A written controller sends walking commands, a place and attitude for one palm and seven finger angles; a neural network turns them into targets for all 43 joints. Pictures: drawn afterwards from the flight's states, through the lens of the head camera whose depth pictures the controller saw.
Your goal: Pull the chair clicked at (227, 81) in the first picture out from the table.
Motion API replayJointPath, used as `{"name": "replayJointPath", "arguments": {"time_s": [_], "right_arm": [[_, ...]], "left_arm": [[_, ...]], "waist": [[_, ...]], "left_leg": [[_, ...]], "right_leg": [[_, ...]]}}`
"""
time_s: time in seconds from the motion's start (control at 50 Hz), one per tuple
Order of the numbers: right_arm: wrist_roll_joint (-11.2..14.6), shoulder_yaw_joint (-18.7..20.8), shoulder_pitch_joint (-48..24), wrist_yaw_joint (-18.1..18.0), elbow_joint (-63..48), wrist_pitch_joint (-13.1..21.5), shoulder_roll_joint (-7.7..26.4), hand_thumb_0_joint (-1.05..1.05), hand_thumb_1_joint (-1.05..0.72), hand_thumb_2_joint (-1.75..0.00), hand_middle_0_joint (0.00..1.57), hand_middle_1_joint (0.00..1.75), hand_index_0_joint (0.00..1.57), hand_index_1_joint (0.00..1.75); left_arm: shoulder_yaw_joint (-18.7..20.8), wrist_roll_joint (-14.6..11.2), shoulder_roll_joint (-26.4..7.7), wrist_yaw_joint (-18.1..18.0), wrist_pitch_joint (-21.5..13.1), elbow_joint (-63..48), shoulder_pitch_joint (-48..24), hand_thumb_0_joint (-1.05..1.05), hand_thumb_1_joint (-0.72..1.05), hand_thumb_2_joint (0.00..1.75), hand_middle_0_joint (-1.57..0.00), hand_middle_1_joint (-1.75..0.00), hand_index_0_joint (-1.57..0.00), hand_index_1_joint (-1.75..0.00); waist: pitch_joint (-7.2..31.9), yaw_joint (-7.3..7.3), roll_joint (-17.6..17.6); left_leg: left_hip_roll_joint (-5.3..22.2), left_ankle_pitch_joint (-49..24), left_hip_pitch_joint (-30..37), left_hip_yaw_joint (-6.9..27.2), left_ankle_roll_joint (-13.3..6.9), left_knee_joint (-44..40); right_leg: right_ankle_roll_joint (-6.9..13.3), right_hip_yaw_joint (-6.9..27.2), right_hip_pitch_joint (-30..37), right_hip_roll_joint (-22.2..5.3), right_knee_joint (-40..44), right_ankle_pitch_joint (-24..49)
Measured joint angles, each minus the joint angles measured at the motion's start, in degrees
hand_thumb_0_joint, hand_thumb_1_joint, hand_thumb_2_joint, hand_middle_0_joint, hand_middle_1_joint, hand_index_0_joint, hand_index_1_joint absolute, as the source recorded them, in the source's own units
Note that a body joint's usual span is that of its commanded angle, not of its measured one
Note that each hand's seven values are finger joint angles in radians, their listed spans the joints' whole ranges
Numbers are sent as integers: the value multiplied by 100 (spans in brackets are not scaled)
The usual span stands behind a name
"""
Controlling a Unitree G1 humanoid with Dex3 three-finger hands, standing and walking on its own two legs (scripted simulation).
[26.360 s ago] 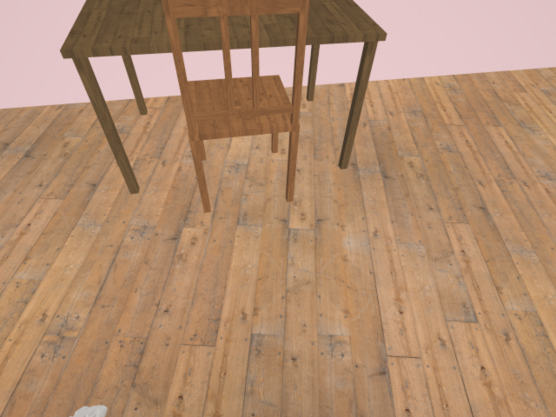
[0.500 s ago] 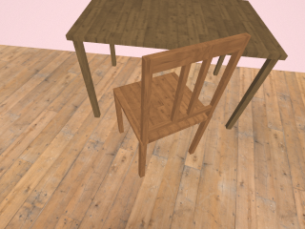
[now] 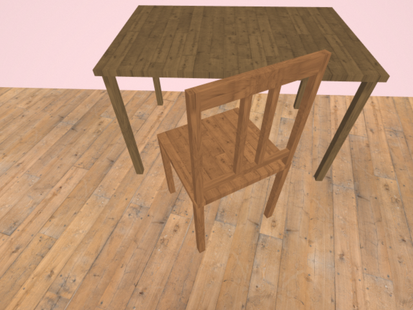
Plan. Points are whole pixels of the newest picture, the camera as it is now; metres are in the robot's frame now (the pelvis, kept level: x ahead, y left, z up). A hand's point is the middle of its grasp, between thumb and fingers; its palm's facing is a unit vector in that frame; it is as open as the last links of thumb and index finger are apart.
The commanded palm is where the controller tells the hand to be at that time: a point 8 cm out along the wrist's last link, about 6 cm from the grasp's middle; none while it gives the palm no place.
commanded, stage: let the arm hang, fingers relaxed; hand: left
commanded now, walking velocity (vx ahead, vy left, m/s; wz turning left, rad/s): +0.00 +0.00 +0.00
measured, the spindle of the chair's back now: (241, 138) +0.62 -0.07 -0.07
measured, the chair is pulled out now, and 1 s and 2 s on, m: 0.20 0.20 0.20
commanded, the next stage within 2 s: look to check the result in 0.22 s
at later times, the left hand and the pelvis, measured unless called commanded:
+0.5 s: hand out of the picture -0.01 +0.15 -0.18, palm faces +0.05 -0.98 -0.18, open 7.4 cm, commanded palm none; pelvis +0.01 -0.01 +0.00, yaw +0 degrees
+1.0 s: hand out of the picture +0.00 +0.16 -0.17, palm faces +0.04 -0.98 -0.18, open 7.4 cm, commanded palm none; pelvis +0.02 +0.00 +0.00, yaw -1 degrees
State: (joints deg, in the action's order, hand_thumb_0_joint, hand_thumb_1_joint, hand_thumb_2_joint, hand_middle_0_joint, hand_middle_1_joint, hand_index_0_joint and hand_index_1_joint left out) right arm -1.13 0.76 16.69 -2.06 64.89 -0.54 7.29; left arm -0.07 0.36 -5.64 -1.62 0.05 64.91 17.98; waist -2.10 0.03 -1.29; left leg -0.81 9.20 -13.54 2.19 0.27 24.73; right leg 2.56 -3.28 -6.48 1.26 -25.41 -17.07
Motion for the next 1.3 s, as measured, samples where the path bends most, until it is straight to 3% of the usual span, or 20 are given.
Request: {"name": "replayJointPath", "arguments": {"time_s": [0.38,1.3], "right_arm": [[13,9,-27,-33,19,17,-42,1,-91,-90,20,30,20,30],[-10,9,-72,-25,134,35,-3,1,-91,-90,20,30,20,30]], "left_arm": [[69,-16,-141,-42,-5,-55,-35,0,91,90,-20,-30,-20,-30],[76,-2,-112,-10,14,34,17,0,91,90,-20,-30,-20,-30]], "waist": [[-105,-11,77],[-57,-14,94]], "left_leg": [[94,123,75,23,72,54],[15,251,203,-89,6,16]], "right_leg": [[59,-7,158,101,140,-12],[2,94,242,7,128,-141]]}}
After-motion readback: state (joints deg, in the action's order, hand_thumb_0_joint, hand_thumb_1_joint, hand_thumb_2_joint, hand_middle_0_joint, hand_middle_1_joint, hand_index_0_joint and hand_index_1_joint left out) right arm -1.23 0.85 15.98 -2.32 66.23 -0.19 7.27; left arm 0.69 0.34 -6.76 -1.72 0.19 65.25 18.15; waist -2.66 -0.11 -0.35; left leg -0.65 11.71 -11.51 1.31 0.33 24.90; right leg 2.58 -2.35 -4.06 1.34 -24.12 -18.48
